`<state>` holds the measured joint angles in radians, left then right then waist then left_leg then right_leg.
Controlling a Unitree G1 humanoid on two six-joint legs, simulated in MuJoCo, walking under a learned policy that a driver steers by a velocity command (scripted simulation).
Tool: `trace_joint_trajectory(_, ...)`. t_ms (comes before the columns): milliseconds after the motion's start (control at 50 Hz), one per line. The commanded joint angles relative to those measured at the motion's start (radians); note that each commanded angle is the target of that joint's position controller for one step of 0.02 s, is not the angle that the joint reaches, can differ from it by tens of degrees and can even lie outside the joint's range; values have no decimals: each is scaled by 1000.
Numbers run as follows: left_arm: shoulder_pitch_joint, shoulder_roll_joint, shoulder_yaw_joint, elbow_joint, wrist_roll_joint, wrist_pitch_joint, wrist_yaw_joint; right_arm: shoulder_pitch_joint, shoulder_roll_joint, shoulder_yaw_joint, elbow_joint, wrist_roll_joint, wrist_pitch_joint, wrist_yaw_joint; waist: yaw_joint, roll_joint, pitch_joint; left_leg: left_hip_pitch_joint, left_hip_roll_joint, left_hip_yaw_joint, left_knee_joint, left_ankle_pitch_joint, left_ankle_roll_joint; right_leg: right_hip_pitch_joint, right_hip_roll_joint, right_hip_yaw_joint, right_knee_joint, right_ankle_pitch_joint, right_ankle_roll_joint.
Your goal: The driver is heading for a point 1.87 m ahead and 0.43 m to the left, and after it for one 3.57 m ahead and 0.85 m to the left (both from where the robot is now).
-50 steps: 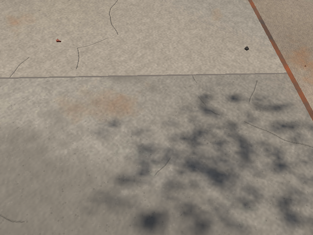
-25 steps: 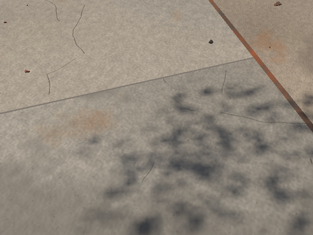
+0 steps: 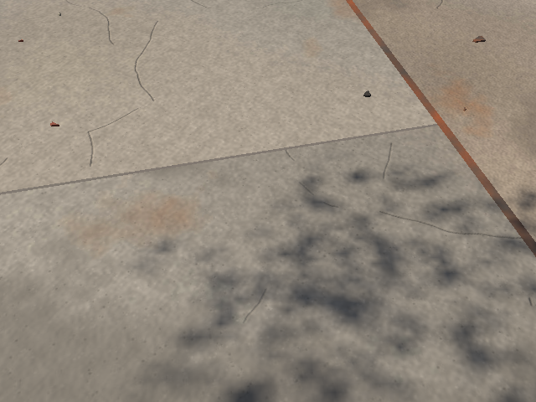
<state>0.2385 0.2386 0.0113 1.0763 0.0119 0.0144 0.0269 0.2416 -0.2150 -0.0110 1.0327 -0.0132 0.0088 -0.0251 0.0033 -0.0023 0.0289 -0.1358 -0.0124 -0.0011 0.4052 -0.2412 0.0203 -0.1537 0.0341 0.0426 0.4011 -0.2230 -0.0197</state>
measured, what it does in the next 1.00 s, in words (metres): walks ahead: left foot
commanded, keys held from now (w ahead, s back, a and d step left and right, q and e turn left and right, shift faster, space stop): w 1.00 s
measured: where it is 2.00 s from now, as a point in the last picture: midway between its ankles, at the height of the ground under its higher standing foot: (286, 244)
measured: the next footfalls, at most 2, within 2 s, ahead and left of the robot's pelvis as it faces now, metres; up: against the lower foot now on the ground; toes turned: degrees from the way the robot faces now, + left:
left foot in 0.66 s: +0.42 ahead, +0.06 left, +0.00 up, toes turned +4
right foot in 1.22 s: +0.74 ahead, -0.10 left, +0.00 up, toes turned -4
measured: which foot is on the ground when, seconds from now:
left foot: down 0.00-0.22, up 0.24-0.64, down 0.66-1.00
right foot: down 0.00-0.66, up 0.68-1.00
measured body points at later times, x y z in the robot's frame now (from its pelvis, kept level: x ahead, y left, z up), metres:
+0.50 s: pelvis +0.15 -0.04 +0.00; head +0.17 -0.05 +0.45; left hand +0.04 +0.19 -0.14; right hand +0.29 -0.27 -0.14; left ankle +0.24 +0.09 -0.69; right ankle +0.03 -0.11 -0.74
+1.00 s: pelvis +0.43 +0.01 +0.00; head +0.45 +0.01 +0.45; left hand +0.56 +0.24 -0.14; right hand +0.37 -0.23 -0.14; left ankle +0.38 +0.05 -0.74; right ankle +0.56 -0.15 -0.68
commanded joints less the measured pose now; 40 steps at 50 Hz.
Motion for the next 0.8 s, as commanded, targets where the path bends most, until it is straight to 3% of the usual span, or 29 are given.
trace_joint_trajectory(20, -9, 100, 20, -36, 13, -1, -3, 67, -160, -40, -12, -3, 8, 0, -29, 69, 76, -67, 118, -193, -150, -507, 98, -174, -5, 29, 40, -355, -53)
trace_joint_trajectory(60, -38, 44, 9, -61, 23, -10, -15, 126, -178, -52, 10, -3, 10, 0, -47, 161, 124, -46, 246, -366, -259, -624, 171, -274, 19, -62, 216, -261, -44)
trace_joint_trajectory(80, -50, 41, 7, -73, 29, -20, -20, 131, -171, -56, 15, -5, 5, 1, -48, 164, 136, -65, 302, -419, -297, -585, 200, -283, -16, -72, 293, -197, -41)
trace_joint_trajectory(100, -49, 55, 12, -79, 25, -30, -25, 121, -166, -57, 12, -10, -3, 3, -38, 145, 123, -63, 313, -423, -309, -524, 208, -291, -35, -61, 334, -212, -43)
trace_joint_trajectory(160, 24, 45, 16, -70, 12, -57, -38, 38, -170, -65, -8, -2, -21, 10, 25, 133, 97, -131, 242, -281, -259, -405, 172, -142, -33, -90, 199, -195, -61)
trace_joint_trajectory(200, 188, 32, 22, -4, 8, -66, -29, -17, -151, -66, -25, 1, -23, 15, 95, 82, 99, -318, 149, -172, -113, -405, 137, 147, 27, -133, 12, -98, -67)
trace_joint_trajectory(220, 278, 73, 33, 19, 18, -73, -19, -39, -109, -56, -46, -4, -30, 18, 124, -50, 85, -437, 84, -88, 87, -358, 109, 266, -84, 42, -96, -220, -79)
trace_joint_trajectory(240, 389, 171, 55, 30, 19, -80, -13, -57, -18, -31, -86, 1, -41, 28, 148, -290, 31, -584, -37, 63, 414, -310, 65, 341, -347, 487, -304, -553, -147)
trace_joint_trajectory(260, 372, 184, 59, 42, 19, -73, -14, -80, -92, -47, -99, -25, -44, 33, 115, -196, 106, -638, -15, -5, 573, -295, 82, 220, -418, 622, -343, -641, -209)
trace_joint_trajectory(280, 267, 145, 50, 6, 18, -77, -16, -85, -102, -50, -101, -24, -52, 44, 56, -103, 163, -650, 41, -40, 638, -191, 91, 152, -392, 551, -327, -584, -213)
trace_joint_trajectory(300, 206, 114, 43, -17, 12, -88, -20, -65, -89, -47, -85, -17, -61, 54, 25, -65, 156, -627, 66, -44, 643, -105, 86, 135, -338, 450, -327, -454, -190)
trace_joint_trajectory(360, 213, 58, 25, -16, 6, -115, -16, -49, -82, -49, -63, -29, -63, 69, 6, -58, 87, -577, 84, 7, 623, 23, 48, 188, -243, 224, -310, -38, -152)
trace_joint_trajectory(420, 301, 45, 17, 19, 2, -121, -13, -130, -59, -42, -97, -25, -50, 68, 21, -73, 75, -622, 77, 51, 595, 56, 17, 228, -226, 129, -270, 266, -161)
trace_joint_trajectory(480, 316, 42, 10, 24, 6, -118, -10, -270, -41, -29, -158, -19, -47, 67, 41, -81, 103, -602, 58, 93, 444, 99, 2, 189, -205, 72, -266, 403, -166)
trace_joint_trajectory(560, 326, 64, 11, 35, 8, -119, -5, -352, -38, -17, -206, -7, -48, 62, 48, -109, 116, -465, 22, 133, 239, 141, 40, 180, -219, 36, -258, 546, -164)
trace_joint_trajectory(600, 293, 79, 15, 33, 7, -121, -4, -291, -63, -26, -201, -6, -52, 50, 3, -107, 83, -347, -10, 139, 192, 126, 83, 206, -234, 10, -179, 780, -147)
trace_joint_trajectory(640, 262, 104, 23, 29, 7, -117, -2, -69, -106, -51, -134, -3, -65, 34, -93, -98, -38, -118, -59, 136, 145, 103, 123, 231, -226, -18, 77, 989, -120)
trace_joint_trajectory(660, 243, 109, 25, 22, 3, -114, -4, 94, -130, -66, -81, -10, -73, 24, -161, -78, -118, 93, -34, 109, 89, 130, 144, 140, -194, -41, 280, 876, -104)
trace_joint_trajectory(680, 267, 63, 14, -2, 2, -113, -9, 251, -213, -89, -52, -35, -78, 14, -191, 29, -232, 320, 199, -152, 70, -65, 185, -53, -134, -74, 583, 480, -96)
trace_joint_trajectory(700, 381, -37, 6, -6, -20, -108, -22, 239, -266, -99, -56, -42, -72, 24, -102, 230, -304, 477, 438, -678, -87, -139, 325, -380, 60, -57, 934, -301, -64)
trace_joint_trajectory(720, 290, 56, 29, -15, 2, -104, -20, 140, -222, -95, -63, -2, -67, 34, -84, 92, -200, 358, 388, -688, -167, -254, 305, -460, -2, 42, 986, -220, -88)
trace_joint_trajectory(740, 197, 66, 35, -48, 7, -108, -25, 34, -152, -76, -84, 7, -73, 36, -49, 53, -60, 203, 360, -518, -190, -226, 276, -478, -53, 26, 942, -111, -92)
trace_joint_trajectory(760, 153, 51, 35, -56, 8, -111, -28, -5, -98, -63, -85, 2, -84, 40, -28, 6, 0, 89, 314, -410, -219, -87, 253, -440, -83, 19, 893, -56, -91)
trace_joint_trajectory(800, 161, 18, 34, -55, 26, -90, -38, 6, -40, -42, -57, -2, -100, 33, 25, 25, 15, -29, 242, -256, -243, 85, 208, -347, -118, 14, 811, -33, -73)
